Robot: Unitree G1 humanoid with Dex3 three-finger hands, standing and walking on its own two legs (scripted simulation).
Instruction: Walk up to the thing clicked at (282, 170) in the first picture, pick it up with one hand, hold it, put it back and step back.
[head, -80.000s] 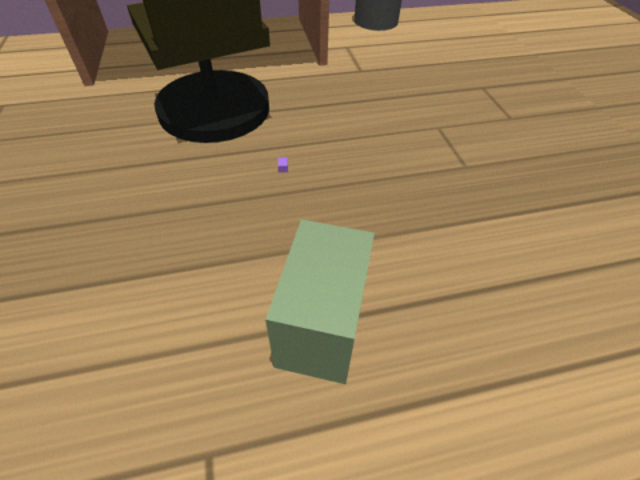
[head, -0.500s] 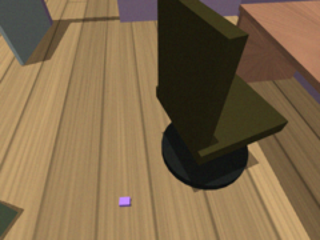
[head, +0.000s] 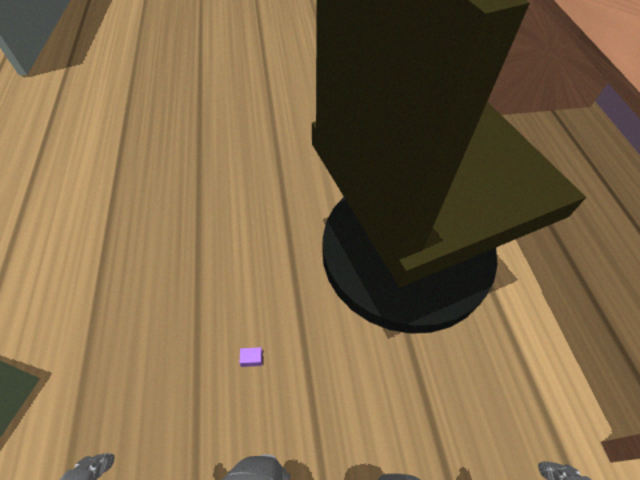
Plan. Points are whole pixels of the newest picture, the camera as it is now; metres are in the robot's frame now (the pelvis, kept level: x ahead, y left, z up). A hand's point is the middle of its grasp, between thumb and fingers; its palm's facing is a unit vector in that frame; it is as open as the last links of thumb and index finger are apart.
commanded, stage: step back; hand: left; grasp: from above
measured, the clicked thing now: (251, 357) +0.48 +0.21 -0.75
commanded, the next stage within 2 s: none
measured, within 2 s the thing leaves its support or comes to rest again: neither
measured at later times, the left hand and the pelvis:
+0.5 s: hand out of the picture +0.03 +0.29 -0.17, palm faces -0.12 -0.92 -0.38, open 7.4 cm; pelvis -0.09 +0.03 -0.01, yaw -5 degrees
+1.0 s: hand out of the picture -0.10 +0.29 -0.16, palm faces -0.03 -0.93 -0.37, open 7.4 cm; pelvis -0.24 +0.03 -0.01, yaw +0 degrees
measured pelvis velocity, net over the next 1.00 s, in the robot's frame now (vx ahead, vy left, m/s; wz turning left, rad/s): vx -0.24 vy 0.03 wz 0.01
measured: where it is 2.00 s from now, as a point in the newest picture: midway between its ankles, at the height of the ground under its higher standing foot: outside the picture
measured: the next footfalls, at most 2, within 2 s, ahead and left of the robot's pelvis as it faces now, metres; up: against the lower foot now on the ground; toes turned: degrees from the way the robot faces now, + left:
right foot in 0.56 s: -0.09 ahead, -0.10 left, +0.00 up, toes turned -2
left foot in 0.92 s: -0.20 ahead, +0.13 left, +0.00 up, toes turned -2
